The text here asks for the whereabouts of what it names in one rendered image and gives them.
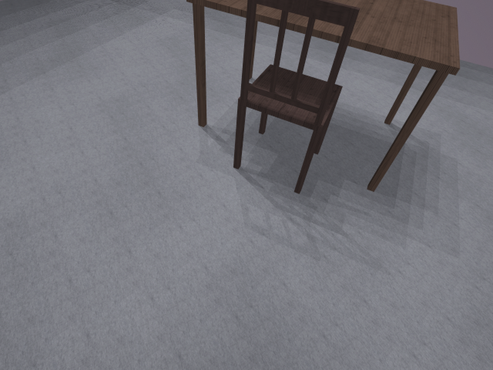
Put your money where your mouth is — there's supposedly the chair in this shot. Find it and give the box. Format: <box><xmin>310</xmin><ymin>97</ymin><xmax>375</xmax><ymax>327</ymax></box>
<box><xmin>233</xmin><ymin>0</ymin><xmax>360</xmax><ymax>194</ymax></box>

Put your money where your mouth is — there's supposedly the table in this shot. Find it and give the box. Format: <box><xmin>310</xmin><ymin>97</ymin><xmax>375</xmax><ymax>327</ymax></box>
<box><xmin>186</xmin><ymin>0</ymin><xmax>460</xmax><ymax>192</ymax></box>

